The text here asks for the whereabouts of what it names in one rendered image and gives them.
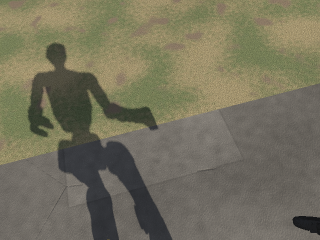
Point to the robot right hand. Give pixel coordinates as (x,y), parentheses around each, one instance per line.
(308,223)

